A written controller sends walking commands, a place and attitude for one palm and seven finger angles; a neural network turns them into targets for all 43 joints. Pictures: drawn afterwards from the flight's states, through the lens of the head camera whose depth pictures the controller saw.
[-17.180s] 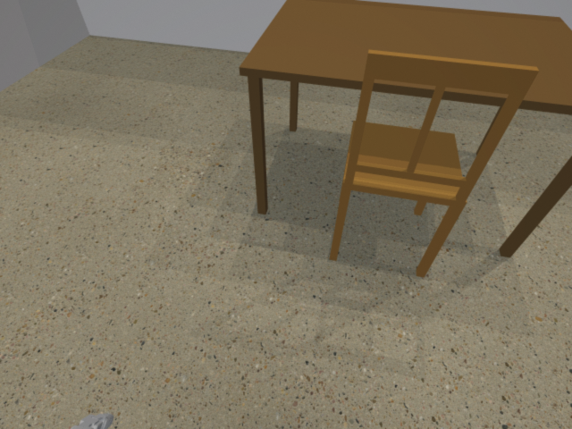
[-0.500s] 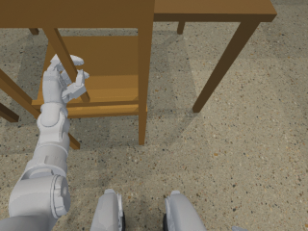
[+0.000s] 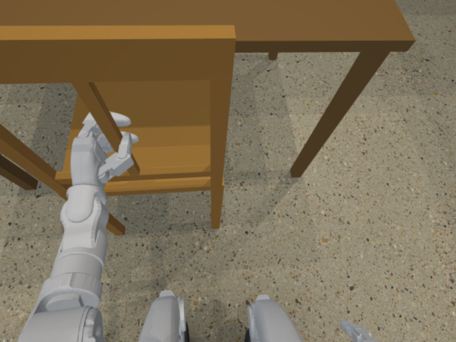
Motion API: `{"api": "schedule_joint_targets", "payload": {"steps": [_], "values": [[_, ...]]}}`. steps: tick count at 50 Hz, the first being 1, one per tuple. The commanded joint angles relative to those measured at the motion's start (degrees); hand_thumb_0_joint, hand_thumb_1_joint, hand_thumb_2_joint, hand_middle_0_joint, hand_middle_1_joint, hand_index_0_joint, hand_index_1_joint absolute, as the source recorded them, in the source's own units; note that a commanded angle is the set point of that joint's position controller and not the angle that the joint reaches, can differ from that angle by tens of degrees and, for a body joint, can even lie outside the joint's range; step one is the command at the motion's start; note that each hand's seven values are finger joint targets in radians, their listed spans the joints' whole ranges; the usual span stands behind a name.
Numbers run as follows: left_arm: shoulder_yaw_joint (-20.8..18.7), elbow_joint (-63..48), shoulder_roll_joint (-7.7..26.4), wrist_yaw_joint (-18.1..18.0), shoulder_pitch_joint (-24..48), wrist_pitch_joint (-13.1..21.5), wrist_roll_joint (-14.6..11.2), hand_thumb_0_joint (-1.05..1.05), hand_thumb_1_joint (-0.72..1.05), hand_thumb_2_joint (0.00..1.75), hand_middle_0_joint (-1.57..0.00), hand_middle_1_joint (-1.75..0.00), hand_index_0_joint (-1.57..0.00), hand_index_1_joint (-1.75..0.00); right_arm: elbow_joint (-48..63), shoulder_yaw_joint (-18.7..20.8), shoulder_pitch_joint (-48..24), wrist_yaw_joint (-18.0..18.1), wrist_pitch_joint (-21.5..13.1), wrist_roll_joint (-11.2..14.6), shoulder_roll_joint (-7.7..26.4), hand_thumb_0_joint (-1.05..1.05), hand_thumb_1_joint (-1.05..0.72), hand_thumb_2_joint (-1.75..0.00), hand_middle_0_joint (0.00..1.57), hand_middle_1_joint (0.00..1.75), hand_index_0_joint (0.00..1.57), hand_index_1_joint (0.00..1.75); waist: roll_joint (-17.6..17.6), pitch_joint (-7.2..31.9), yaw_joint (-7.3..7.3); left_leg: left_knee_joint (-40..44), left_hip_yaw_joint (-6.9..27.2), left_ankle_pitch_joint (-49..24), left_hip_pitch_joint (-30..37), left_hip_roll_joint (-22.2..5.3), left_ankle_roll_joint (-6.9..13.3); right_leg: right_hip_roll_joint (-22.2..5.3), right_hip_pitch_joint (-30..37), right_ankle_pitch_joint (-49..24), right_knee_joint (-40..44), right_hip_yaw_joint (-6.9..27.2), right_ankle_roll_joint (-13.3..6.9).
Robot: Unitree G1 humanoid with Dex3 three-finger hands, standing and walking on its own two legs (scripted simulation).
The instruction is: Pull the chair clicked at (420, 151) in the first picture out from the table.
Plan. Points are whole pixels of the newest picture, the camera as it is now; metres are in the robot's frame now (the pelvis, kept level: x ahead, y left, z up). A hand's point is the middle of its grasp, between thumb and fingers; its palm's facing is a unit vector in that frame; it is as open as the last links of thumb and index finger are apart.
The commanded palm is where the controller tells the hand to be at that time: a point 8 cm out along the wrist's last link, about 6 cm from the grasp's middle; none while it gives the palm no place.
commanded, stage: hook a spindle and tug to test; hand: left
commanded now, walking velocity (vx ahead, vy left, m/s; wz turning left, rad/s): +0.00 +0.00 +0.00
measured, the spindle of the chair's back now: (114, 136) +0.46 +0.18 +0.02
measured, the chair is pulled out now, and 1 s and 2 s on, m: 0.02 0.09 0.19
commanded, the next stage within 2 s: step backward, pulling the chair out in 0.08 s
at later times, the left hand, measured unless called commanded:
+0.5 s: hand (132, 154) +0.42 +0.15 +0.03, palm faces +0.07 -0.99 -0.09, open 5.1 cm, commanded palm +0.40 +0.19 +0.04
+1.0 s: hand (150, 188) +0.36 +0.11 +0.03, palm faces -0.03 -0.99 -0.16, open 5.0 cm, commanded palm +0.34 +0.16 +0.04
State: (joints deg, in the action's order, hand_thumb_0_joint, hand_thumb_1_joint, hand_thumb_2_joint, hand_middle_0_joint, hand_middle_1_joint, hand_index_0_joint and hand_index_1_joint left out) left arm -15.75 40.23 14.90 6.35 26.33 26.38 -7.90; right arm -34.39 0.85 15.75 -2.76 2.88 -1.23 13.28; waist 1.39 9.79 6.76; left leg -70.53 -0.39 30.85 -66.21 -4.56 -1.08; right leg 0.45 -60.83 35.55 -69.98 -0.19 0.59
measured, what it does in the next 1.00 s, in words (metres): rises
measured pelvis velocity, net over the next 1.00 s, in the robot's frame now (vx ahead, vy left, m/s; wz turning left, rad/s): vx -0.03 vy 0.00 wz -0.04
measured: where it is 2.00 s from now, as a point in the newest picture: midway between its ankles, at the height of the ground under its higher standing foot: outside the picture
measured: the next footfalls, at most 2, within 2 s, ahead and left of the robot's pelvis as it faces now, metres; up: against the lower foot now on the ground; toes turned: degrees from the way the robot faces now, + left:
none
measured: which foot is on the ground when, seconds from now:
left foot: down 0.00-1.00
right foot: down 0.00-1.00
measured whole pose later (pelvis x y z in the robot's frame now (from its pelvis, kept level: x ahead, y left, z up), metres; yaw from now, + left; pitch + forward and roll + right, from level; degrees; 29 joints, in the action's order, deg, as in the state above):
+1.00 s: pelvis -0.03 +0.00 +0.10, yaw -2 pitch +9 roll -1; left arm -5.8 57.3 11.5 -4.4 29.1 13.9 -3.4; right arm -39.2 0.9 12.2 6.4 4.3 2.3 13.5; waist 1.7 -6.0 5.9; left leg -31.7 -4.5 11.9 -28.5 -5.1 -1.1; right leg 0.7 -24.9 14.3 -30.3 0.0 0.5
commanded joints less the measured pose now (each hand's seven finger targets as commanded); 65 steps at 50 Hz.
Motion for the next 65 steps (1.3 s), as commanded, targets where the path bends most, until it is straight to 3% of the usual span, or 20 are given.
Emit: {"api": "schedule_joint_targets", "payload": {"steps": [1, 9, 10, 11, 12, 13, 15, 18, 21, 23, 28, 31, 37, 41, 43, 46, 48, 51, 61, 65], "values": [[-0.3, -12.85, 8.09, 1.87, 8.6, 4.88, -0.48, 0.0, 0.9, 0.9, -0.5, -1.45, -0.5, -1.45, 4.27, 3.22, 6.66, 0.76, -1.72, 0.02, 8.55, 0.0, -0.9, -0.9, 0.2, 0.3, 0.2, 0.3, 3.41, 27.93, -1.73, 3.71, -0.23, -33.67, 23.31, 3.33, 2.02, 1.31, 13.79, -40.69, 6.28, -1.06, -1.63], [1.05, -13.15, 6.73, 1.32, 11.86, 4.59, -0.36, 0.0, 0.9, 0.9, -0.5, -1.45, -0.5, -1.45, 3.92, 3.24, 6.04, 1.06, -2.23, -0.07, 8.54, 0.0, -0.9, -0.9, 0.2, 0.3, 0.2, 0.3, 2.08, 27.94, -0.74, 3.37, 0.21, -33.7, 23.6, 3.28, 1.89, 1.03, 12.76, -39.95, 6.22, -1.25, -1.42], [0.23, -23.98, 21.85, -4.5, 27.29, -1.93, 6.16, 0.0, 0.9, 0.9, -0.5, -1.45, -0.5, -1.45, 8.25, 2.41, 6.18, 3.3, 1.59, 3.26, 8.04, 0.0, -0.9, -0.9, 0.2, 0.3, 0.2, 0.3, 8.58, 40.81, -3.17, 14.32, -2.14, -30.11, 41.26, 2.78, 2.68, -2.33, 34.24, -43.74, 16.95, 3.47, -2.28], [1.02, -25.2, 19.26, -7.35, 28.73, -5.54, 6.25, 0.0, 0.9, 0.9, -0.5, -1.45, -0.5, -1.45, 9.24, 2.59, 7.48, 5.03, 2.13, 3.46, 7.37, 0.0, -0.9, -0.9, 0.2, 0.3, 0.2, 0.3, 11.06, 37.84, -1.91, 16.04, -1.8, -32.05, 44.6, 3.22, 2.95, -1.98, 34.51, -48.47, 20.1, 2.63, -1.99], [2.61, -18.4, 15.24, -9.06, 19.91, -9.37, 6.61, 0.0, 0.9, 0.9, -0.5, -1.45, -0.5, -1.45, 8.39, 2.26, 6.65, 6.0, 2.89, 3.62, 7.53, 0.0, -0.9, -0.9, 0.2, 0.3, 0.2, 0.3, 9.02, 33.64, -2.01, 17.1, -1.28, -35.57, 44.67, 2.99, 2.93, -2.22, 33.09, -51.75, 20.46, 1.79, -1.72], [6.81, -13.65, 9.79, -9.55, 15.32, -12.61, 7.14, 0.0, 0.9, 0.9, -0.5, -1.45, -0.5, -1.45, 8.05, 2.06, 6.28, 6.67, 3.71, 3.94, 7.18, 0.0, -0.9, -0.9, 0.2, 0.3, 0.2, 0.3, 5.13, 28.33, -1.11, 19.5, -0.02, -33.86, 43.7, 1.98, 2.51, -2.22, 31.67, -46.65, 21.28, -0.09, -1.11], [9.27, -5.69, 6.78, -10.76, 13.42, -15.61, 7.03, 0.0, 0.9, 0.9, -0.5, -1.45, -0.5, -1.45, 6.08, 1.75, 6.22, 7.63, 4.85, 3.82, 7.78, 0.0, -0.9, -0.9, 0.2, 0.3, 0.2, 0.3, 2.38, 22.13, -1.22, 22.14, 1.09, -40.22, 43.68, 0.22, 3.01, -2.71, 32.56, -48.73, 23.6, -0.1, -0.31], [9.55, 1.41, 7.05, -11.68, 18.09, -16.13, 7.26, 0.0, 0.9, 0.9, -0.5, -1.45, -0.5, -1.45, 3.98, 1.82, 6.22, 8.14, 4.93, 3.53, 8.2, 0.0, -0.9, -0.9, 0.2, 0.3, 0.2, 0.3, 0.54, 20.49, -0.97, 25.94, 0.61, -47.9, 46.84, -1.31, 2.71, -3.7, 38.48, -57.16, 28.02, 0.5, 0.67], [8.12, 5.98, 8.96, -11.87, 21.41, -13.62, 7.27, 0.0, 0.9, 0.9, -0.5, -1.45, -0.5, -1.45, 2.73, 2.26, 5.15, 8.5, 4.29, 3.24, 8.85, 0.0, -0.9, -0.9, 0.2, 0.3, 0.2, 0.3, 6.33, 17.68, -1.85, 29.53, 2.59, -52.47, 51.19, -3.27, 2.62, -3.53, 37.26, -49.72, 30.14, 0.23, 0.58], [9.85, 7.94, 6.69, -11.54, 22.44, -12.19, 7.0, 0.0, 0.9, 0.9, -0.5, -1.45, -0.5, -1.45, 1.89, 2.28, 4.69, 8.33, 3.72, 3.07, 8.44, 0.0, -0.9, -0.9, 0.2, 0.3, 0.2, 0.3, 10.52, 15.68, -2.07, 31.64, 4.43, -54.23, 54.27, -4.69, 2.95, -2.75, 35.65, -41.82, 31.23, -0.06, 0.42], [11.22, 8.37, 4.84, -10.95, 22.25, -9.9, 7.41, 0.0, 0.9, 0.9, -0.5, -1.45, -0.5, -1.45, -0.17, 2.75, 5.48, 8.23, 1.94, 2.31, 7.88, 0.0, -0.9, -0.9, 0.2, 0.3, 0.2, 0.3, 14.97, 16.15, -2.11, 32.84, 5.06, -67.79, 65.15, -5.88, 3.09, -1.72, 33.65, -37.86, 34.28, -0.2, 0.1], [10.04, 8.18, 6.05, -10.69, 20.07, -9.5, 7.55, 0.0, 0.9, 0.9, -0.5, -1.45, -0.5, -1.45, -0.58, 3.09, 5.38, 8.21, 1.42, 2.08, 8.19, 0.0, -0.9, -0.9, 0.2, 0.3, 0.2, 0.3, 12.96, 17.27, -2.39, 33.06, 5.31, -70.06, 67.35, -6.45, 3.06, -1.4, 34.89, -38.58, 35.79, -0.28, -0.07], [9.21, 5.99, 7.26, -10.69, 16.7, -9.08, 7.54, 0.0, 0.9, 0.9, -0.5, -1.45, -0.5, -1.45, -0.45, 2.97, 4.39, 8.42, 1.27, 2.47, 7.97, 0.0, -0.9, -0.9, 0.2, 0.3, 0.2, 0.3, 8.23, 19.11, -2.24, 33.02, 1.43, -64.64, 63.45, -5.49, 1.57, -4.09, 44.09, -58.43, 38.33, 1.06, -0.64], [7.96, 5.36, 9.83, -11.12, 15.7, -8.93, 7.33, 0.0, 0.9, 0.9, -0.5, -1.45, -0.5, -1.45, 0.16, 3.1, 2.95, 9.36, 0.89, 3.02, 8.48, 0.0, -0.9, -0.9, 0.2, 0.3, 0.2, 0.3, 5.62, 19.81, -2.63, 33.86, -0.14, -50.68, 56.29, -3.97, 0.57, -7.11, 51.24, -67.67, 38.66, 3.08, -1.42], [9.5, 5.06, 8.43, -11.33, 16.39, -9.09, 7.18, 0.0, 0.9, 0.9, -0.5, -1.45, -0.5, -1.45, 0.08, 2.82, 2.33, 9.69, 0.55, 3.35, 8.25, 0.0, -0.9, -0.9, 0.2, 0.3, 0.2, 0.3, 4.92, 19.36, -2.39, 35.13, -0.66, -45.42, 54.87, -3.45, 0.33, -8.05, 52.44, -68.28, 38.86, 3.47, -1.52], [9.5, 4.73, 9.35, -11.73, 17.37, -9.28, 7.22, 0.0, 0.9, 0.9, -0.5, -1.45, -0.5, -1.45, -0.29, 2.89, 1.87, 10.31, 0.12, 3.32, 8.82, 0.0, -0.9, -0.9, 0.2, 0.3, 0.2, 0.3, 5.89, 18.78, -2.32, 36.93, -0.14, -49.33, 57.66, -3.69, 0.91, -6.79, 49.55, -62.02, 39.13, 2.24, -0.45], [11.34, 4.78, 7.04, -11.57, 17.76, -9.4, 7.23, 0.0, 0.9, 0.9, -0.5, -1.45, -0.5, -1.45, -0.58, 2.76, 1.54, 10.08, -0.11, 3.3, 8.18, 0.0, -0.9, -0.9, 0.2, 0.3, 0.2, 0.3, 7.09, 18.9, -2.35, 37.28, 0.66, -51.96, 60.65, -4.55, 1.53, -5.5, 46.54, -55.93, 39.04, 1.68, 0.11], [11.7, 5.2, 7.24, -11.6, 18.41, -9.75, 7.11, 0.0, 0.9, 0.9, -0.5, -1.45, -0.5, -1.45, -0.6, 2.89, 0.82, 10.18, -0.45, 3.5, 8.52, 0.0, -0.9, -0.9, 0.2, 0.3, 0.2, 0.3, 7.13, 17.4, -2.53, 38.36, 1.33, -49.01, 60.68, -4.88, 1.98, -4.32, 44.71, -48.26, 39.91, 1.18, 0.36], [13.19, 8.22, 6.69, -12.35, 21.77, -9.68, 6.17, 0.0, 0.9, 0.9, -0.5, -1.45, -0.5, -1.45, -1.4, 2.53, -1.56, 10.77, -4.07, 3.97, 8.64, 0.0, -0.9, -0.9, 0.2, 0.3, 0.2, 0.3, 5.36, 9.69, -3.17, 41.9, 1.99, -26.03, 54.1, -4.09, 2.46, -4.59, 41.13, -26.44, 43.2, 2.28, 0.32], [14.56, 9.26, 5.46, -12.69, 23.3, -8.72, 6.07, 0.0, 0.9, 0.9, -0.5, -1.45, -0.5, -1.45, -2.07, 2.19, -1.91, 10.84, -6.06, 4.07, 8.22, 0.0, -0.9, -0.9, 0.2, 0.3, 0.2, 0.3, 1.2, 7.13, -3.22, 40.68, 0.95, -15.63, 53.32, -1.91, 1.65, -7.01, 38.08, -16.27, 47.84, 4.72, -0.44]]}}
